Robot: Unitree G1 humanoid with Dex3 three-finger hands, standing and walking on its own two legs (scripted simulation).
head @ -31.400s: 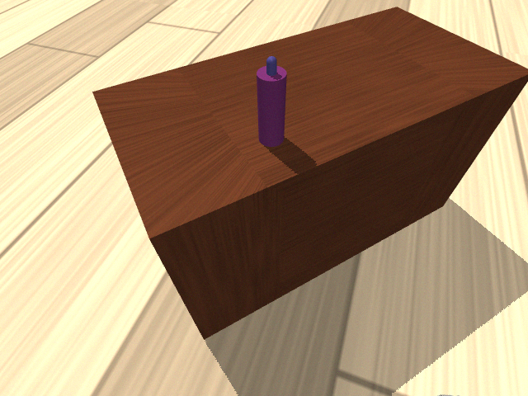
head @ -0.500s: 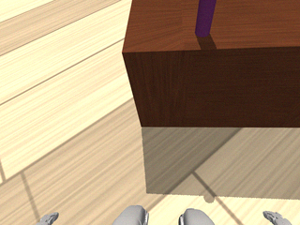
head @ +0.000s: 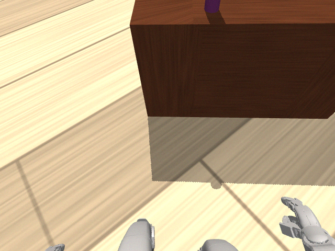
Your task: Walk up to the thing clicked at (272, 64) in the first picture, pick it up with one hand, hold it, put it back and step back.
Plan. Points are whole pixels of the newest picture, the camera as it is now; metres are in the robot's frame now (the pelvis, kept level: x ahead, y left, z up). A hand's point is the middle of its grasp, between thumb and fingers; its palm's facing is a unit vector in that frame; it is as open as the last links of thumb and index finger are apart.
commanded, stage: step back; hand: right
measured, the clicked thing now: out of the picture +1.05 -0.19 +0.06
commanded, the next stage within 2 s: stand in 1.20 s
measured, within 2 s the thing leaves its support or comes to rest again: neither
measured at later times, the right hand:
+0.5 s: hand out of the picture -0.01 -0.25 -0.14, palm faces -0.10 +0.93 -0.34, open 7.4 cm
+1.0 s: hand out of the picture +0.08 -0.21 -0.14, palm faces -0.13 +0.93 -0.35, open 7.4 cm
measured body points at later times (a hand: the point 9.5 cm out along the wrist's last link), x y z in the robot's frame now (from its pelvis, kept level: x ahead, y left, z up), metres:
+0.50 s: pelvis -0.08 +0.00 +0.02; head -0.08 +0.01 +0.47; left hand -0.05 +0.33 -0.10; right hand +0.00 -0.29 -0.11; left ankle -0.09 +0.14 -0.72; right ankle -0.05 -0.12 -0.70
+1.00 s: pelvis -0.04 +0.03 +0.01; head -0.02 +0.04 +0.46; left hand -0.01 +0.35 -0.12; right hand +0.08 -0.26 -0.11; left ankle -0.03 +0.16 -0.72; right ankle -0.05 -0.11 -0.72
